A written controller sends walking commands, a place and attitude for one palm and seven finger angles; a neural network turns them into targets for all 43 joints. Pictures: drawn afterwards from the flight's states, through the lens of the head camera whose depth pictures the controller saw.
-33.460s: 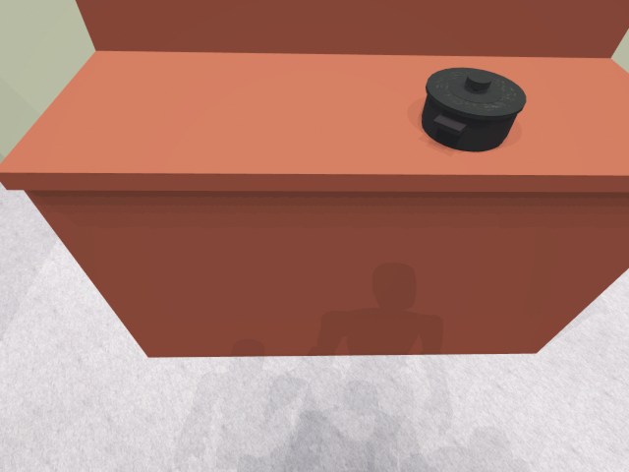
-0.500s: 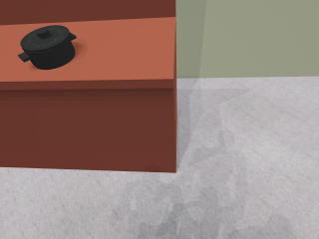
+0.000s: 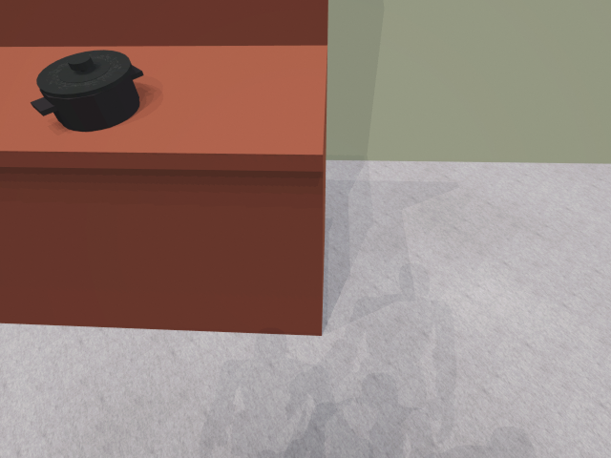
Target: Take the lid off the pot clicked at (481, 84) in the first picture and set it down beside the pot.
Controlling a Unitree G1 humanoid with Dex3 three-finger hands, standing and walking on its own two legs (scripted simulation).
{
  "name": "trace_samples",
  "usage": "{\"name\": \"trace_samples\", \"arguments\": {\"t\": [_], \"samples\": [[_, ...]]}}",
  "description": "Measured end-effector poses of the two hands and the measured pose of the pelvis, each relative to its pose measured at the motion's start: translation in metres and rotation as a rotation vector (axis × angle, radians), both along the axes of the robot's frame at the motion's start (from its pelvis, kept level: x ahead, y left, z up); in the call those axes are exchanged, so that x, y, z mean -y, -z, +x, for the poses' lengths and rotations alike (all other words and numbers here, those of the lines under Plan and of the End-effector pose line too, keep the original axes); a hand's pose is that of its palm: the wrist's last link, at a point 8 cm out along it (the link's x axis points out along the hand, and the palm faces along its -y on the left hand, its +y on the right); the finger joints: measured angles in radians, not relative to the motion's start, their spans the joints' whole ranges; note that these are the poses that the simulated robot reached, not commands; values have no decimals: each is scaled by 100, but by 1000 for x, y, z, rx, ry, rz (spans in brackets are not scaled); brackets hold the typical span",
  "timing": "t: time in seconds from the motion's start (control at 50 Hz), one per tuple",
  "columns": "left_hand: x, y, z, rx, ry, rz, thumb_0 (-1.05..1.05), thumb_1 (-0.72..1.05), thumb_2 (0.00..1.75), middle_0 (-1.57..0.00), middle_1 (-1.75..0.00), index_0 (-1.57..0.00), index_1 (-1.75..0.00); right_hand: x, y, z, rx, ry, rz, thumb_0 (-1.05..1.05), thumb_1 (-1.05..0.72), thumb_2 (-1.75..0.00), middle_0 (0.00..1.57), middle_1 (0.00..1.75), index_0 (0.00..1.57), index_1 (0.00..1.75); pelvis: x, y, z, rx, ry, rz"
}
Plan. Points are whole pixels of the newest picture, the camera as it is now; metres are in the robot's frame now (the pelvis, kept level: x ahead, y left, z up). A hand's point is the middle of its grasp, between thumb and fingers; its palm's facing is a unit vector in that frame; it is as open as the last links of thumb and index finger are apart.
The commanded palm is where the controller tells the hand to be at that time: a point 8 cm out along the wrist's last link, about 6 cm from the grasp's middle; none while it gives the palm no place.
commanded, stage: look again from close up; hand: left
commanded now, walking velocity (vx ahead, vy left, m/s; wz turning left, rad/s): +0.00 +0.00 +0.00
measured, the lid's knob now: (80, 62) +0.77 +0.49 +0.15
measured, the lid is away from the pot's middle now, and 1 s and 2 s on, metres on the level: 0.01 0.01 0.01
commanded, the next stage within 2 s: shuffle to correct the standing spot in 0.88 s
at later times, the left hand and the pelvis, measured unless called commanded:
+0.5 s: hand out of the picture -0.04 +0.18 -0.17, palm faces +0.03 -0.98 -0.20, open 7.4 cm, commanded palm none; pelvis -0.04 +0.01 +0.00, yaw +0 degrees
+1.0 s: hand out of the picture -0.03 +0.19 -0.17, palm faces +0.03 -0.98 -0.21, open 7.4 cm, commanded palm none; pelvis -0.04 +0.01 +0.00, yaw +0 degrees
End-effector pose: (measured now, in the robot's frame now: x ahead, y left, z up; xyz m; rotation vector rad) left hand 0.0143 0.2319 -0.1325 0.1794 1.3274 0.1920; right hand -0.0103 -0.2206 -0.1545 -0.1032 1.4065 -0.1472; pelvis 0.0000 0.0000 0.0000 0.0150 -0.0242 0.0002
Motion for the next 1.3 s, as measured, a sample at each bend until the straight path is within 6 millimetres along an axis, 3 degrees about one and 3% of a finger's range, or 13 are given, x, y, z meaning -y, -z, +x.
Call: {"name": "trace_samples", "arguments": {"t": [0.3,0.62,1.1,1.3], "samples": [[4,4,-47,-49,-16,-31,0,91,90,-20,-30,-20,-30,-8,-4,-34,-21,0,7,0,-91,-90,20,30,20,30,-3,-1,-26,4,-3,-4],[-4,7,-56,-51,-6,-36,0,91,90,-20,-30,-20,-30,-22,-5,-64,-63,20,14,1,-91,-90,20,30,20,30,-12,0,-39,-9,-4,-3],[-9,8,-46,-19,-9,-35,0,91,90,-20,-30,-20,-30,-21,-3,-40,-12,-2,10,0,-91,-90,20,30,20,30,-16,2,-35,-10,-6,-6],[-42,14,-32,-57,-31,-31,0,91,90,-20,-30,-20,-30,-31,-7,-38,-43,5,-35,0,-91,-90,20,30,20,30,-41,8,-6,-21,8,7]]}}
